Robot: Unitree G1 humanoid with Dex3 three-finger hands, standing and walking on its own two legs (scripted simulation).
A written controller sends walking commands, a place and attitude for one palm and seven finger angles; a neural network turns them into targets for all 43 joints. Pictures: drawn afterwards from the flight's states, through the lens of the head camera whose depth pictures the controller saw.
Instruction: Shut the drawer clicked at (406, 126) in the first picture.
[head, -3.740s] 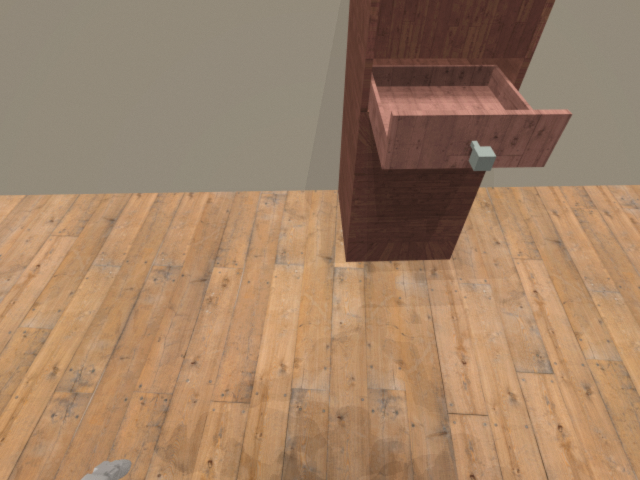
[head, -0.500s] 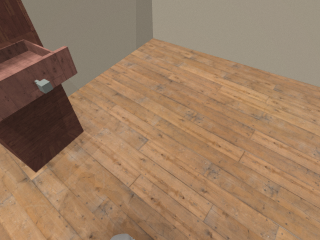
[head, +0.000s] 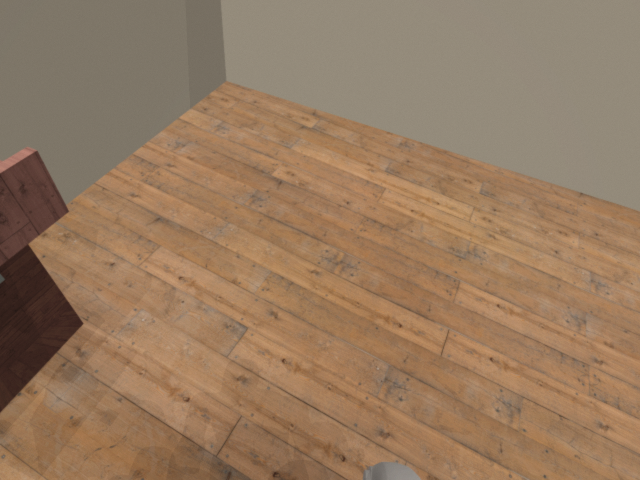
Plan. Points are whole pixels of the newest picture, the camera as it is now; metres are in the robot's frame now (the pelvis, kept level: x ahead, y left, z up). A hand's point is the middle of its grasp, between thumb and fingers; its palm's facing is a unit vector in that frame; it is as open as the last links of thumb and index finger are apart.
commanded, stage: walk to a spot facing it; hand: left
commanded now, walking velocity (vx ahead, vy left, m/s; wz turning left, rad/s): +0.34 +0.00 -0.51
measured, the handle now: out of the picture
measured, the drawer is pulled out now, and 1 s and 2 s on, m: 0.28 0.28 0.28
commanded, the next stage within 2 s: turn to face it in 0.84 s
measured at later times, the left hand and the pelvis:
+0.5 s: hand (270, 347) +0.37 +0.10 -0.19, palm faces -0.21 -0.97 -0.13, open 7.4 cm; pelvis +0.23 -0.04 -0.03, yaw -14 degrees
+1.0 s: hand (260, 264) +0.55 +0.16 -0.19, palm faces -0.41 -0.89 -0.20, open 7.4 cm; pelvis +0.44 -0.02 -0.01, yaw -32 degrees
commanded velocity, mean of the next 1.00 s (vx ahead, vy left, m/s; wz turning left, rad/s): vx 0.21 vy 0.00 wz -0.47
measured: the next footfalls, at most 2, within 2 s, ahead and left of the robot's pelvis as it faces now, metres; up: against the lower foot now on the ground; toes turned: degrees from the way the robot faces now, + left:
right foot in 0.42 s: +0.30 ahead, -0.11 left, +0.00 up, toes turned -20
left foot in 0.86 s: +0.57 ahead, +0.05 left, +0.00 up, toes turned -19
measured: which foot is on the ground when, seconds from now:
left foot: down 0.00-0.42, up 0.44-0.84, down 0.86-1.00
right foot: up 0.00-0.40, down 0.42-0.86, up 0.88-1.00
